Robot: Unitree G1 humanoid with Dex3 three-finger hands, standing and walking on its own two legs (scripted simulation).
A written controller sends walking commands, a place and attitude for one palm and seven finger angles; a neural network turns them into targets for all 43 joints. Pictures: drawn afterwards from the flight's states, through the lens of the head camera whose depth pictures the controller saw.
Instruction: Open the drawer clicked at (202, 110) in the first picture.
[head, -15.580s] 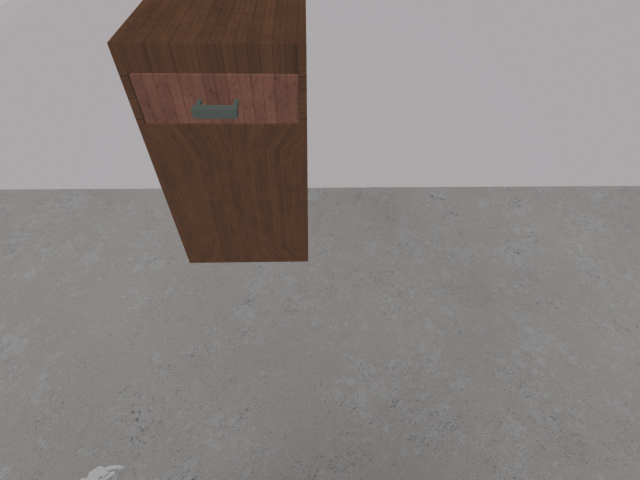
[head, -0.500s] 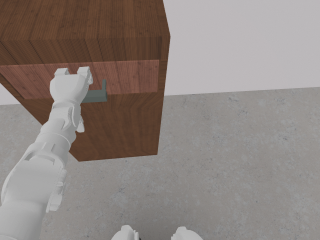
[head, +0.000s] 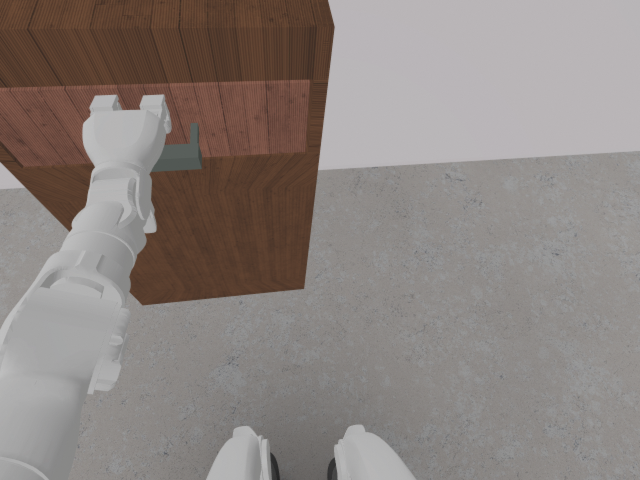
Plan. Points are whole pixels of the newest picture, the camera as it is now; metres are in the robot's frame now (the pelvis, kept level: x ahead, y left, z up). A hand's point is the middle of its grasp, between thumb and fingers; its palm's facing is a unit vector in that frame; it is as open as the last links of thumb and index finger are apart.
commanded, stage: lower the fingers behind the handle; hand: left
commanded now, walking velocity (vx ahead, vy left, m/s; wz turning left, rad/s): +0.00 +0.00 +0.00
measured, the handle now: (157, 145) +0.57 +0.18 +0.02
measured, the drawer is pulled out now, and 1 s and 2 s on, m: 0.00 0.00 0.00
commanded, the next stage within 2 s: lift the fingers back up to retry in 0.26 s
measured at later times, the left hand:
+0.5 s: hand (140, 167) +0.52 +0.19 +0.03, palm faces -0.03 -0.03 -1.00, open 13.8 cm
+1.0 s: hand (127, 141) +0.53 +0.19 +0.07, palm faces -0.05 -0.07 -1.00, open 13.7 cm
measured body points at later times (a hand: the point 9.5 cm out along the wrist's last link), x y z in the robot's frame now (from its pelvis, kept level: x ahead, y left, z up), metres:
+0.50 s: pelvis -0.01 +0.00 +0.00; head +0.12 +0.02 +0.43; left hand +0.52 +0.19 +0.08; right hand -0.04 -0.26 -0.12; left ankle +0.04 +0.08 -0.66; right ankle +0.00 -0.11 -0.66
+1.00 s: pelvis +0.04 +0.00 +0.04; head +0.13 +0.01 +0.48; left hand +0.52 +0.19 +0.13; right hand +0.02 -0.27 -0.08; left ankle +0.04 +0.08 -0.66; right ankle +0.00 -0.11 -0.66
